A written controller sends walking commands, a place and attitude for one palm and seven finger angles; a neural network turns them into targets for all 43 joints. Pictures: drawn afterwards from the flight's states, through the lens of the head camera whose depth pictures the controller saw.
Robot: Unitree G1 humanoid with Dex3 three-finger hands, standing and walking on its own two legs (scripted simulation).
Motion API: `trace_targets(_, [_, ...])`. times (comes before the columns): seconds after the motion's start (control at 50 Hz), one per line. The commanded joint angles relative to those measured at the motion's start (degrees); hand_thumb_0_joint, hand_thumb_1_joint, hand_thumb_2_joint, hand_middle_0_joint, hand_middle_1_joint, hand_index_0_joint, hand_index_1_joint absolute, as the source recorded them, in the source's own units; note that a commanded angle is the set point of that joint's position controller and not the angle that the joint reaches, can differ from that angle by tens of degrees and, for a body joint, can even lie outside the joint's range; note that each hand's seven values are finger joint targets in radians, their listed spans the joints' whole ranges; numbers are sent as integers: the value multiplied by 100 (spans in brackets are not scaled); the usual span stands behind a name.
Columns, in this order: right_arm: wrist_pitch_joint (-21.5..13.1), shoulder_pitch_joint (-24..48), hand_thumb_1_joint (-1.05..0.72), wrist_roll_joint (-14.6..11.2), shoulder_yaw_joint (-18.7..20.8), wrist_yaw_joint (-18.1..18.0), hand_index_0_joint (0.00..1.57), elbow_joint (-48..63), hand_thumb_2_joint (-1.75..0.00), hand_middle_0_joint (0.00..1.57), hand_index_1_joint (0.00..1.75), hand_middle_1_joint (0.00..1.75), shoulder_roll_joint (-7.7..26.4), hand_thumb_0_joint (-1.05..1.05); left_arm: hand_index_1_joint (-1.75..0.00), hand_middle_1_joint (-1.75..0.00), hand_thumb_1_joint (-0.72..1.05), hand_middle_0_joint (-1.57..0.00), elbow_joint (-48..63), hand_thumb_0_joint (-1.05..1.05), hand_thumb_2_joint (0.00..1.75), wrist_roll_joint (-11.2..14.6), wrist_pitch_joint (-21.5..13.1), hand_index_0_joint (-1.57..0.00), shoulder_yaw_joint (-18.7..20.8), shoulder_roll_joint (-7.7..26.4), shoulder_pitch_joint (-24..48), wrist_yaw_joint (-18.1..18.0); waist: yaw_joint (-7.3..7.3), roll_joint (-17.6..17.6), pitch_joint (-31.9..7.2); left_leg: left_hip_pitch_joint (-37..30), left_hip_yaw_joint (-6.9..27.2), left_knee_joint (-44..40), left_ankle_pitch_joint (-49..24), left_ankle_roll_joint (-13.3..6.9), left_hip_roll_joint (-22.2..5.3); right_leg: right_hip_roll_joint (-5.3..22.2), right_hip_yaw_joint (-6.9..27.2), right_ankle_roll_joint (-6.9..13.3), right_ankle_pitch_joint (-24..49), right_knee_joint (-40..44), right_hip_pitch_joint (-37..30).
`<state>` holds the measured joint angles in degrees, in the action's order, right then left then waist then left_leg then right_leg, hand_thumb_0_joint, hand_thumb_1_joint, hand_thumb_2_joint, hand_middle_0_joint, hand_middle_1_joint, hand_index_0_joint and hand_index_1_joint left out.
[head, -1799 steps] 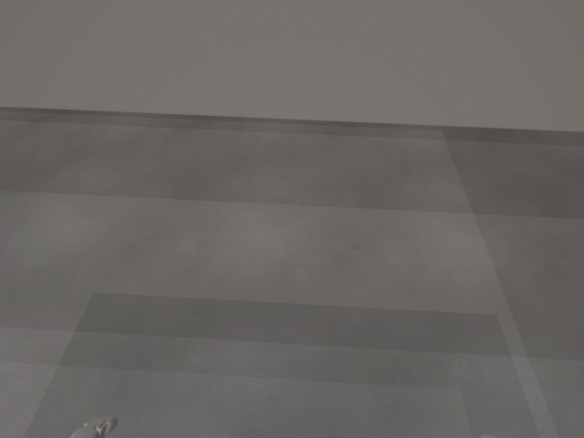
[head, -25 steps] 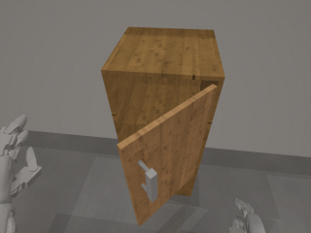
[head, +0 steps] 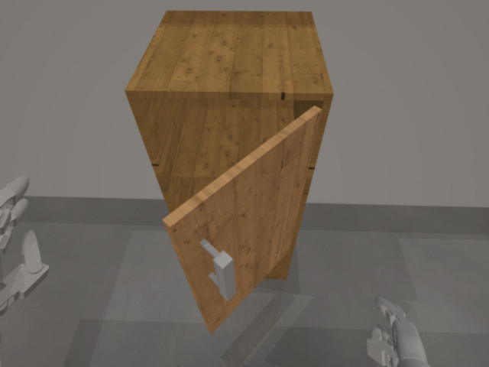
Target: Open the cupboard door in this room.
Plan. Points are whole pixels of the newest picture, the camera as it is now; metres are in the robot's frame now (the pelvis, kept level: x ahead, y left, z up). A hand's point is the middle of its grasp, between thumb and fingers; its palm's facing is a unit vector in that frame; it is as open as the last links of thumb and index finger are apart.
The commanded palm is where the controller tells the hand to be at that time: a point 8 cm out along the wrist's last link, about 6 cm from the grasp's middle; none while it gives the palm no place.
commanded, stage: step back with the hand held close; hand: left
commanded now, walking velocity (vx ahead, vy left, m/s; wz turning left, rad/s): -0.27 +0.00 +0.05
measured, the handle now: (217, 270) +0.29 +0.08 -0.04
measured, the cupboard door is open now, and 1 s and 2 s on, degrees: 48 48 48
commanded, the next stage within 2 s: stop stepping back and stand still in 1.00 s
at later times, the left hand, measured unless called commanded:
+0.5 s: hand out of the picture +0.10 +0.30 +0.15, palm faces +0.47 -0.75 -0.47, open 7.4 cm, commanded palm +0.04 +0.33 +0.17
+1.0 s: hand out of the picture +0.02 +0.30 +0.16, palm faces +0.43 -0.82 -0.39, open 7.5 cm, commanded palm -0.03 +0.33 +0.17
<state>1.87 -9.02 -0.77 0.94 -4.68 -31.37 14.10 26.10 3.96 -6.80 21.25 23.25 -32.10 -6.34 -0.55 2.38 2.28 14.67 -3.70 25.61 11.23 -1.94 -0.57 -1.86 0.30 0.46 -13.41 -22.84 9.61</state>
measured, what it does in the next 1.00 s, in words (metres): walks backwards: right foot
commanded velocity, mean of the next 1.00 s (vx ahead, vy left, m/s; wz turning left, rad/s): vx -0.34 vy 0.00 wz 0.00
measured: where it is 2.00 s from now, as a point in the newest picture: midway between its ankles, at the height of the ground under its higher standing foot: outside the picture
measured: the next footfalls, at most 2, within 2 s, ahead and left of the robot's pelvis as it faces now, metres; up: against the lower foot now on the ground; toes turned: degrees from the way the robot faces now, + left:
right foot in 0.96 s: -0.24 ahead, -0.11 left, +0.00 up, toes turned -1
left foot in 1.08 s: -0.06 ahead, +0.10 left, +0.00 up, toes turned -2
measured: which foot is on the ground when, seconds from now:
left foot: down 0.00-0.94, up 0.96-1.00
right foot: down 0.00-0.68, up 0.70-0.94, down 0.96-1.00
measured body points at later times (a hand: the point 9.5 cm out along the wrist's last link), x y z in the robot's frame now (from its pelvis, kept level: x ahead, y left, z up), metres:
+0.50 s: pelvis -0.08 +0.02 -0.02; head -0.05 +0.04 +0.43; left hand +0.07 +0.34 +0.17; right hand +0.10 -0.20 -0.10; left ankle +0.02 +0.10 -0.74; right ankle -0.02 -0.11 -0.74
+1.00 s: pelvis -0.18 +0.04 -0.02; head -0.16 +0.07 +0.43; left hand -0.01 +0.34 +0.18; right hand +0.02 -0.17 -0.09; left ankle -0.02 +0.10 -0.73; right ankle -0.28 -0.11 -0.74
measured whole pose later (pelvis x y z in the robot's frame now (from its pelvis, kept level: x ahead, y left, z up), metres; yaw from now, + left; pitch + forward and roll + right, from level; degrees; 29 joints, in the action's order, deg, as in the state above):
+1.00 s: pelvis -0.18 +0.04 -0.02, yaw -2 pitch +2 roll -4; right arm -4.9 -7.0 1.6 -0.8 -1.8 -36.9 9.5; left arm 32.8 4.0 -13.5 24.0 24.3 -29.8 -9.1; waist -3.5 0.1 0.1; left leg 35.9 -3.4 38.1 13.1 1.9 -1.6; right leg -2.1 1.0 -0.4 -21.4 -26.4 6.6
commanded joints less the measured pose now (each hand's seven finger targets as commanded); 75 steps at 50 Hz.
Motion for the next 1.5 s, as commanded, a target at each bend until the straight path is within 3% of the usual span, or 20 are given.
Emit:
trace_targets(0.0, [-235, 521, -90, -8, 232, -67, 20, 982, -90, 20, 30, 30, 576, 0, -30, -30, 90, -20, 1416, 0, 90, 27, -405, -20, 1142, 1306, -44, -242, -31, 79, -1294, -643, 392, -14, -2028, -58, -412, 485, 237, -116, 2624, -150, -207])
trace_targets(0.34, [-686, 303, -90, 60, 261, -70, 20, 971, -90, 20, 30, 30, 676, 0, -30, -30, 90, -20, 1531, 0, 90, -214, -748, -20, 1091, 985, 209, -359, 67, 402, -478, 2231, 1249, -992, 2679, -339, -859, 97, 337, -44, -437, -874, -619])
trace_targets(0.58, [-806, 110, -90, 106, 275, 8, 20, 586, -90, 20, 30, 30, 547, 0, -30, -30, 90, -20, 1677, 0, 90, -188, -930, -20, 1037, 1057, 379, -487, 212, -426, -584, 446, 854, 697, 1564, 11, -252, 717, 1137, 310, -1037, 194, 1744])
trace_targets(0.66, [-927, 351, -90, 169, 299, -43, 20, 665, -90, 20, 30, 30, 666, 0, -30, -30, 90, -20, 1964, 0, 90, -241, -992, -20, 1382, 1170, 358, -471, 67, 1509, -855, 2478, 2667, -2041, 3440, -602, -1792, -494, 25, -159, -768, -2974, -348])
trace_targets(0.68, [-975, 255, -90, 213, 340, -16, 20, 621, -90, 20, 30, 30, 511, 0, -30, -30, 90, -20, 2056, 0, 90, -191, -991, -20, 1467, 1289, 473, -459, 89, 1095, -1022, 2232, 2705, -2121, 2899, -679, -1949, -489, 151, -92, -1199, -3839, -118])
trace_targets(0.72, [-1022, 335, -90, 231, 389, 86, 20, 507, -90, 20, 30, 30, 471, 0, -30, -30, 90, -20, 1888, 0, 90, -114, -1003, -20, 1445, 1256, 317, -471, 50, 560, -1105, 1563, 2188, -1688, 2195, -629, -1872, -436, 265, -14, -1565, -4181, 432])
trace_targets(0.82, [-1050, 286, -90, 189, 252, 217, 20, 283, -90, 20, 30, 30, 372, 0, -30, -30, 90, -20, 1922, 0, 90, 53, -879, -20, 937, 981, 229, -432, 65, 1207, -1299, 615, 1340, -1956, 1803, 23, -1380, -415, -437, 144, -2006, -2136, 176])
trace_targets(0.88, [-934, 180, -90, 257, 257, 240, 20, 124, -90, 20, 30, 30, 345, 0, -30, -30, 90, -20, 1691, 0, 90, 114, -915, -20, 877, 1085, 445, -329, 52, 593, -1236, 24, 776, -1007, 1074, 676, -1066, 177, 13, 499, -1709, 590, 175])
trace_targets(0.92, [-838, 184, -90, 207, 198, 213, 20, 29, -90, 20, 30, 30, 255, 0, -30, -30, 90, -20, 1930, 0, 90, 61, -1043, -20, 1018, 1452, 722, -381, 83, -938, -1006, -547, 298, 2078, 554, 617, -211, 2049, 1858, 999, -222, 1678, 1784])
trace_targets(0.94, [-929, 442, -90, 263, 97, 186, 20, 168, -90, 20, 30, 30, 260, 0, -30, -30, 90, -20, 2096, 0, 90, -14, -1106, -20, 1232, 1723, 925, -433, -42, -912, -804, 46, 123, 2750, 1126, 568, 0, 2182, 1340, 1070, 1792, 1266, 1457])
trace_targets(0.98, [-912, 557, -90, 74, 157, 99, 20, 307, -90, 20, 30, 30, 288, 0, -30, -30, 90, -20, 1478, 0, 90, -109, -865, -20, 781, 1200, 917, -242, 87, -1814, -534, 786, 397, 2930, 1160, 445, 48, 1610, 641, 812, 2990, 326, 887])
trace_targets(1.02, [-825, 592, -90, 32, -23, -10, 20, 352, -90, 20, 30, 30, 248, 0, -30, -30, 90, -20, 1597, 0, 90, -74, -770, -20, 916, 1313, 988, -184, 242, -687, -146, 418, 257, 551, 104, 419, 169, 1016, -32, 278, 3123, -723, 664])
trace_targets(1.06, [-970, 613, -90, 94, 111, 6, 20, 423, -90, 20, 30, 30, 546, 0, -30, -30, 90, -20, 2177, 0, 90, 34, -857, -20, 1201, 1608, 1000, -190, 24, 1454, -1133, -1199, 2032, -762, -4649, -310, -1528, -213, -5, -155, -1124, -2790, 1333])
trace_targets(1.12, [-1314, 236, -90, 185, 259, 265, 20, 385, -90, 20, 30, 30, 459, 0, -30, -30, 90, -20, 2355, 0, 90, 148, -1098, -20, 1370, 1462, 349, -168, 51, 1057, -1837, -640, 2807, -1421, -371, -330, -1911, -319, 639, -66, -2243, -4242, 1170])
trace_targets(1.2, [-1116, 351, -90, 146, 214, 338, 20, 578, -90, 20, 30, 30, 379, 0, -30, -30, 90, -20, 2784, 0, 90, 38, -834, -20, 1570, 1438, -621, -347, -36, 1384, -1371, 568, 1394, -2325, 2724, 241, -1031, -483, -435, 39, -1396, -3125, 201])
trace_targets(1.3, [-942, 142, -90, 278, 273, 173, 20, 434, -90, 20, 30, 30, 331, 0, -30, -30, 90, -20, 2104, 0, 90, 21, -474, -20, 1389, 1363, -929, -420, -48, 1213, -1130, 986, 508, -1951, 1985, 887, -446, -645, -946, 341, -2064, -404, -1337])
trace_targets(1.34, [-790, -100, -90, 115, 291, 125, 20, 236, -90, 20, 30, 30, 364, 0, -30, -30, 90, -20, 1984, 0, 90, -8, -343, -20, 1255, 1399, -541, -329, 71, -1309, -702, 11, -100, 2243, 930, 713, 241, 1139, 415, 840, -1225, 1310, 980])
trace_targets(1.38, [-740, 189, -90, 223, 202, 118, 20, 123, -90, 20, 30, 30, 512, 0, -30, -30, 90, -20, 1824, 0, 90, 26, -409, -20, 1640, 1856, 837, -338, 325, -1318, -337, 903, 723, 5114, 782, 438, -112, 2374, 1278, 1387, -2022, 1408, 2640])
trace_targets(1.4, [-766, 18, -90, 99, 146, 154, 20, 194, -90, 20, 30, 30, 355, 0, -30, -30, 90, -20, 1640, 0, 90, 4, -369, -20, 1120, 1382, 1350, -281, 428, -1586, -410, 1133, 779, 5043, 880, 383, -173, 2143, 1312, 1139, -3532, 1616, 2702])
trace_targets(1.48, [-923, 372, -90, 131, 135, -137, 20, 163, -90, 20, 30, 30, 382, 0, -30, -30, 90, -20, 926, 0, 90, -282, -487, -20, 477, 891, 1542, -344, 231, -478, 481, 446, 58, 1905, 1520, 25, -387, 1553, 616, 913, -3226, 776, 2252])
